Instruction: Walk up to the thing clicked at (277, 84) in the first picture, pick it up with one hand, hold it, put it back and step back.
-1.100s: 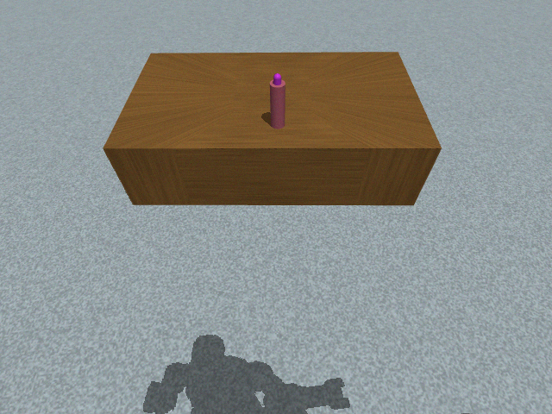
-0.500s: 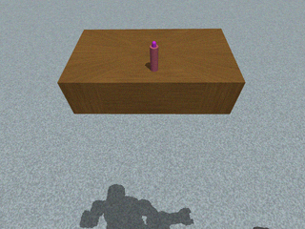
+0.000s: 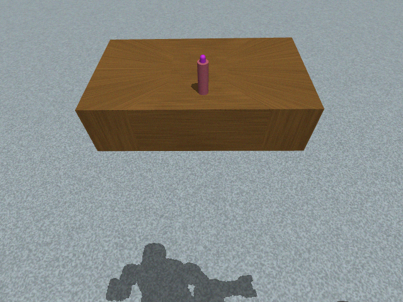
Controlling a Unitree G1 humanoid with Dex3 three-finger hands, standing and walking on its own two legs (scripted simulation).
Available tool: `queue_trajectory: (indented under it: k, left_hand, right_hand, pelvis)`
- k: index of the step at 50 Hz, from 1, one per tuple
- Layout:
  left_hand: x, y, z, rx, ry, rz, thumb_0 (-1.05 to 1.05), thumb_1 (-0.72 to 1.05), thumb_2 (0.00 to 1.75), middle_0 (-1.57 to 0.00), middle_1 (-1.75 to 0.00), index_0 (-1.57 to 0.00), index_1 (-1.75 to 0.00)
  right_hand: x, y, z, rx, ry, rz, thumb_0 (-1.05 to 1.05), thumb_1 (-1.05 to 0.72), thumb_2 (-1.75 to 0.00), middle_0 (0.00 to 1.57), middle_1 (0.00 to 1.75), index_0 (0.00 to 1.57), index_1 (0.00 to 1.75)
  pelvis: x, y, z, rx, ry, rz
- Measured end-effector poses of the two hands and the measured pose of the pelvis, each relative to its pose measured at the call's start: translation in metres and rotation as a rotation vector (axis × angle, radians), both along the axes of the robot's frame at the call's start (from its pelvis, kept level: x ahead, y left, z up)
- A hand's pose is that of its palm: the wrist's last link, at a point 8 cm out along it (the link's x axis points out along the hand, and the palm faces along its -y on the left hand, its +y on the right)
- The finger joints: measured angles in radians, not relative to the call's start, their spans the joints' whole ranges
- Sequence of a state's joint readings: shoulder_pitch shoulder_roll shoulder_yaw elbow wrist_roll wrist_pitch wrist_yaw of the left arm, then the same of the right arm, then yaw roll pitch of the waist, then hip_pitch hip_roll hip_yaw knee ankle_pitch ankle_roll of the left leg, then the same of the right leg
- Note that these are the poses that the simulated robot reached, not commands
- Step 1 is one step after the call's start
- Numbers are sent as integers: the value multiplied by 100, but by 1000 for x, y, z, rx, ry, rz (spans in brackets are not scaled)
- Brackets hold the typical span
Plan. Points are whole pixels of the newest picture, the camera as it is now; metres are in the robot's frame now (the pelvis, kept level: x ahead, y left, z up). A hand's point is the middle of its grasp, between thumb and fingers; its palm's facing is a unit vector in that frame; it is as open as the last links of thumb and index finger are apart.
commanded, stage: stand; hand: right
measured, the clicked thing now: (203, 74) +1.23 +0.01 -0.31
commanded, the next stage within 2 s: walk up in 0.02 s
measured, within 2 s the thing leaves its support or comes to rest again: neither
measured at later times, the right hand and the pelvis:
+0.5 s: hand (293, 279) +0.18 -0.18 -0.14, palm faces -0.04 +0.92 -0.39, open 7.4 cm; pelvis +0.11 +0.10 -0.02, yaw +3 degrees
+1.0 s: hand (266, 201) +0.39 -0.16 -0.17, palm faces -0.09 +0.95 -0.31, open 7.4 cm; pelvis +0.31 +0.10 -0.01, yaw +3 degrees
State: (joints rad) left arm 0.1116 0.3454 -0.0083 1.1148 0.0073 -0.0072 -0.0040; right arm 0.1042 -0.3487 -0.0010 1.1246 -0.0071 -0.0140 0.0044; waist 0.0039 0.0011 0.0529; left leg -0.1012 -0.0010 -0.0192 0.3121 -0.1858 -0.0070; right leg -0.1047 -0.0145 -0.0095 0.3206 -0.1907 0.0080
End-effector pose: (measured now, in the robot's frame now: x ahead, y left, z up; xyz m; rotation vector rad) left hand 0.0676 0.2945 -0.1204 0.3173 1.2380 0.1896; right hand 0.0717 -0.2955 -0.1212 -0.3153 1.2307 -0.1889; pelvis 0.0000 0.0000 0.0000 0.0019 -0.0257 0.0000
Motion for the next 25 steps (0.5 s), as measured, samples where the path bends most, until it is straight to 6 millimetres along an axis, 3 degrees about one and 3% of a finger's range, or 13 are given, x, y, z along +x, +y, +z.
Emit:
queue_trajectory:
  k: [4,7,12,16,20,25]
  left_hand:
    - [2,5,2,-4,-41,2,0,90,90,-20,-30,-20,-30]
    - [-5,19,5,15,-74,25,0,90,90,-20,-30,-20,-30]
    - [-24,58,9,57,-27,76,0,90,90,-20,-30,-20,-30]
    - [-23,97,1,73,22,96,0,90,90,-20,-30,-20,-30]
    - [1,132,-18,81,63,84,1,90,90,-20,-30,-20,-30]
    - [62,140,-11,50,9,36,1,90,90,-20,-30,-20,-30]
  right_hand:
    - [3,-4,0,12,-18,9,1,-90,-90,20,30,21,30]
    - [12,-8,1,-2,-9,35,1,-90,-90,20,30,21,30]
    - [41,-1,9,-26,-18,77,1,-91,-90,20,30,20,30]
    - [74,17,13,-51,-38,98,1,-91,-90,20,30,20,30]
    - [99,41,10,-81,-97,85,1,-91,-90,20,30,20,30]
    - [103,71,17,-54,-81,42,1,-91,-90,20,30,20,30]
  pelvis:
    - [3,1,-3,-5,0,9]
    - [10,6,-6,-10,5,24]
    - [30,27,-8,-30,-6,47]
    - [54,52,-17,-38,-10,67]
    - [78,80,-31,-7,-21,55]
    - [110,96,-19,1,-22,46]
